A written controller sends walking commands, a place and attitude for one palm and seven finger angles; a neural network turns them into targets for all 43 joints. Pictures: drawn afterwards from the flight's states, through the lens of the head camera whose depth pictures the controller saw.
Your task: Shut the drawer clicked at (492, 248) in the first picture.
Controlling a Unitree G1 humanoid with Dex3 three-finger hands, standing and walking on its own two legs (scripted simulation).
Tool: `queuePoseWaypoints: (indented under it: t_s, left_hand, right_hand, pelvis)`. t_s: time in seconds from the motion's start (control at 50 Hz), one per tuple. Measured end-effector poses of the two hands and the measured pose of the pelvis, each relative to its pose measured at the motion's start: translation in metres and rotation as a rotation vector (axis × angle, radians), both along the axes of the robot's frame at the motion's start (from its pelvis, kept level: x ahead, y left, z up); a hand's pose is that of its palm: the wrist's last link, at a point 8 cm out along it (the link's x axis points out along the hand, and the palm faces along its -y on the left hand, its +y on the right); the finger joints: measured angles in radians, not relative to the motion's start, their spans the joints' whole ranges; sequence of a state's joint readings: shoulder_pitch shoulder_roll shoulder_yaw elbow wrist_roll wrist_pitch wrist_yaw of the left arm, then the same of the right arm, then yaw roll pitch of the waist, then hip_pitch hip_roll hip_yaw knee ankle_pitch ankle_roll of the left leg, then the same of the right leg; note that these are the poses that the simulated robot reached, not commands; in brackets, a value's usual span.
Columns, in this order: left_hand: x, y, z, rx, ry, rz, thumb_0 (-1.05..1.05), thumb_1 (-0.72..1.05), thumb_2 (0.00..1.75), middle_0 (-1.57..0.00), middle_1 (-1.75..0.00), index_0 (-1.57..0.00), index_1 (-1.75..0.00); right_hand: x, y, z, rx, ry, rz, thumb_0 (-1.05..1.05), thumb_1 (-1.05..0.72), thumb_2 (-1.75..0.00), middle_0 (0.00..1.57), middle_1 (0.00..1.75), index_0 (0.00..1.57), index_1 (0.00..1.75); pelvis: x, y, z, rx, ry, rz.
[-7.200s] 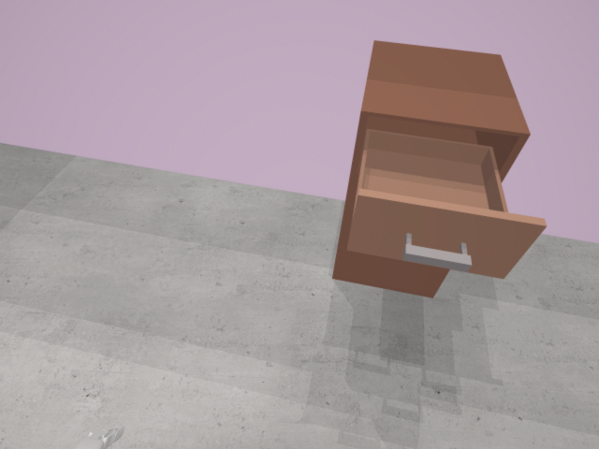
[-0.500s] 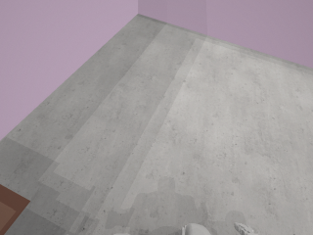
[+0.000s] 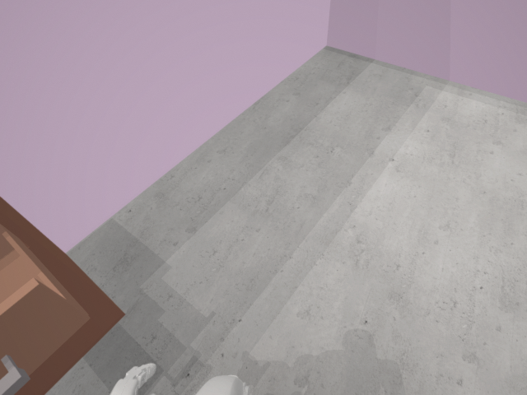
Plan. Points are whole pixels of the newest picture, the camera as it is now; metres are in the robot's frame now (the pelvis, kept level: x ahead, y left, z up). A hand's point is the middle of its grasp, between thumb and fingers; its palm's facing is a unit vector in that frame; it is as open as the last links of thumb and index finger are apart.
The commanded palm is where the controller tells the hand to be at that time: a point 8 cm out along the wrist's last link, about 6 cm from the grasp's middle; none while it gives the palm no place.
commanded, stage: turn to face it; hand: left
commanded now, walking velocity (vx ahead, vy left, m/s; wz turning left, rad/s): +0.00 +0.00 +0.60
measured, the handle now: out of the picture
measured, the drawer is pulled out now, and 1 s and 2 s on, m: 0.29 0.29 0.29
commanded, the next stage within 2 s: take the last steps up to it in 1.40 s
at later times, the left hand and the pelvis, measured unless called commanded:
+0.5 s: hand out of the picture +0.00 +0.29 -0.17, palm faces +0.35 -0.91 -0.24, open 7.4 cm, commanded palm none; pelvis +0.00 +0.06 +0.00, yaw +18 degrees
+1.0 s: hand out of the picture -0.01 +0.23 -0.14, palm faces +0.58 -0.77 -0.29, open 7.4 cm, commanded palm none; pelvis +0.02 +0.01 +0.00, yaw +37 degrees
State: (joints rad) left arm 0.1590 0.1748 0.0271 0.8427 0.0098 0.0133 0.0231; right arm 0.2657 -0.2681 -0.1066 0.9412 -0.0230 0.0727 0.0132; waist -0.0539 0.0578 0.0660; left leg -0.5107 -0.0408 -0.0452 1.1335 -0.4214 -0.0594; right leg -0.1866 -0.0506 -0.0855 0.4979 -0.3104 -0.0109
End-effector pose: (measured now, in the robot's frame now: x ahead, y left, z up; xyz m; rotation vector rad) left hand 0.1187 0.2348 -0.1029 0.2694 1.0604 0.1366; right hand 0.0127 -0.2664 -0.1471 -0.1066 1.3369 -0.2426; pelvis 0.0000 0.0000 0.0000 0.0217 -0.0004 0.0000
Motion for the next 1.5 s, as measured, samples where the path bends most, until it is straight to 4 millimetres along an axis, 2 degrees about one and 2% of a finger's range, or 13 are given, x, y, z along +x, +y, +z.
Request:
queuePoseWaypoints:
  t_s: [0.16, 0.3, 0.38, 0.48, 0.6, 0.74, 0.82, 0.96, 1.06, 1.14, 1.3, 1.4, 1.5]
  left_hand:
    - [-0.076, 0.022, -0.014, -0.015, 0.118, 0.166, 0.01, 0.91, 0.90, -0.20, -0.30, -0.20, -0.30]
    - [-0.145, 0.065, -0.050, -0.055, 0.231, 0.330, 0.01, 0.91, 0.90, -0.20, -0.30, -0.20, -0.30]
    - [-0.162, 0.085, -0.057, -0.059, 0.269, 0.393, 0.01, 0.91, 0.90, -0.20, -0.30, -0.20, -0.30]
    - [-0.149, 0.097, -0.043, -0.072, 0.188, 0.425, 0.01, 0.91, 0.90, -0.20, -0.30, -0.19, -0.29]
    - [-0.126, 0.099, -0.027, -0.062, 0.076, 0.456, 0.01, 0.91, 0.90, -0.20, -0.30, -0.20, -0.29]
    - [-0.103, 0.084, -0.013, -0.030, -0.016, 0.488, 0.01, 0.91, 0.90, -0.20, -0.30, -0.20, -0.30]
    - [-0.104, 0.067, -0.008, 0.009, -0.058, 0.520, 0.01, 0.91, 0.90, -0.20, -0.30, -0.20, -0.30]
    - [-0.148, 0.032, 0.002, 0.009, -0.003, 0.633, 0.01, 0.91, 0.90, -0.20, -0.30, -0.20, -0.30]
    - [-0.187, 0.013, -0.005, -0.025, 0.047, 0.723, 0.01, 0.91, 0.90, -0.20, -0.30, -0.20, -0.30]
    - [-0.229, -0.001, -0.017, -0.069, 0.107, 0.798, 0.01, 0.91, 0.90, -0.20, -0.30, -0.20, -0.30]
    - [-0.323, -0.012, -0.058, -0.167, 0.252, 0.944, 0.01, 0.91, 0.90, -0.20, -0.30, -0.20, -0.30]
    - [-0.341, -0.005, -0.052, -0.182, 0.255, 0.968, 0.01, 0.91, 0.90, -0.20, -0.30, -0.20, -0.29]
    - [-0.338, 0.005, -0.041, -0.165, 0.180, 0.976, 0.01, 0.91, 0.90, -0.20, -0.30, -0.19, -0.29]
  right_hand:
    - [0.064, 0.009, 0.008, -0.020, -0.029, 0.164, 0.01, -0.91, -0.89, 0.20, 0.29, 0.20, 0.30]
    - [0.149, 0.061, 0.017, -0.072, -0.168, 0.358, 0.01, -0.91, -0.90, 0.20, 0.29, 0.20, 0.30]
    - [0.172, 0.091, 0.030, -0.083, -0.239, 0.427, 0.01, -0.91, -0.89, 0.20, 0.29, 0.20, 0.30]
    - [0.175, 0.114, 0.041, -0.075, -0.236, 0.476, 0.00, -0.91, -0.89, 0.20, 0.29, 0.20, 0.30]
    - [0.168, 0.125, 0.036, -0.033, -0.194, 0.508, 0.01, -0.90, -0.89, 0.21, 0.29, 0.20, 0.30]
    - [0.154, 0.106, 0.016, 0.001, -0.105, 0.527, 0.01, -0.90, -0.89, 0.21, 0.30, 0.20, 0.30]
    - [0.155, 0.085, -0.003, 0.021, -0.062, 0.539, 0.01, -0.90, -0.89, 0.21, 0.30, 0.20, 0.30]
    - [0.171, 0.070, -0.002, 0.017, -0.016, 0.620, 0.01, -0.91, -0.89, 0.20, 0.29, 0.20, 0.30]
    - [0.187, 0.079, 0.005, -0.004, -0.005, 0.703, 0.01, -0.91, -0.89, 0.20, 0.29, 0.20, 0.30]
    - [0.205, 0.108, 0.010, -0.018, -0.033, 0.786, 0.01, -0.91, -0.89, 0.20, 0.29, 0.20, 0.30]
    - [0.225, 0.201, 0.024, -0.011, -0.226, 0.949, 0.01, -0.91, -0.89, 0.20, 0.29, 0.20, 0.30]
    - [0.209, 0.230, 0.041, 0.009, -0.272, 0.986, 0.01, -0.91, -0.89, 0.20, 0.29, 0.20, 0.30]
    - [0.186, 0.236, 0.042, 0.036, -0.241, 1.001, 0.00, -0.91, -0.89, 0.21, 0.29, 0.20, 0.30]
  pelvis:
    - [0.002, 0.008, 0.000, 0.013, -0.013, 0.109]
    - [0.006, 0.041, -0.019, -0.016, -0.002, 0.203]
    - [0.004, 0.052, -0.017, -0.023, -0.009, 0.234]
    - [0.004, 0.060, -0.004, -0.045, -0.012, 0.294]
    - [0.006, 0.059, 0.002, -0.051, -0.009, 0.366]
    - [0.011, 0.039, -0.001, -0.042, -0.002, 0.456]
    - [0.016, 0.021, -0.010, -0.026, 0.000, 0.505]
    - [0.019, 0.010, 0.000, 0.003, -0.022, 0.613]
    - [0.016, 0.010, 0.002, 0.017, -0.025, 0.679]
    - [0.007, 0.017, 0.000, 0.014, -0.025, 0.720]
    - [-0.022, 0.043, -0.016, -0.011, -0.038, 0.772]
    - [-0.035, 0.049, -0.004, -0.032, -0.060, 0.788]
    - [-0.046, 0.048, 0.004, -0.040, -0.061, 0.818]
